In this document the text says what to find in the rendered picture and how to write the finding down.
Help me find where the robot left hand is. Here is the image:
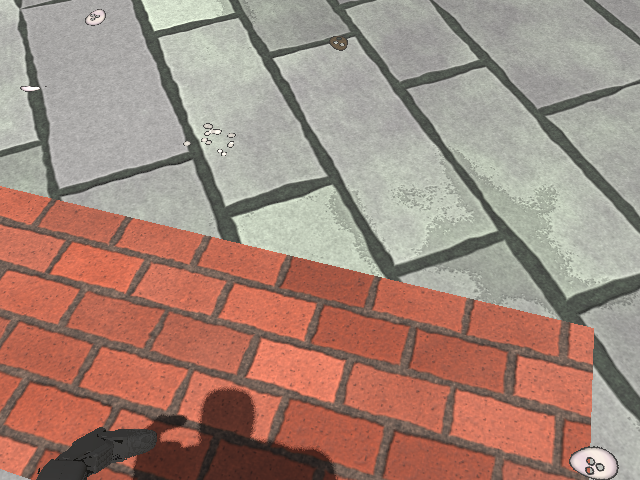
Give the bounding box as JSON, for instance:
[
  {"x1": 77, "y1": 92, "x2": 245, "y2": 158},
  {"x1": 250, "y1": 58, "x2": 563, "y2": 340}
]
[{"x1": 36, "y1": 427, "x2": 157, "y2": 480}]

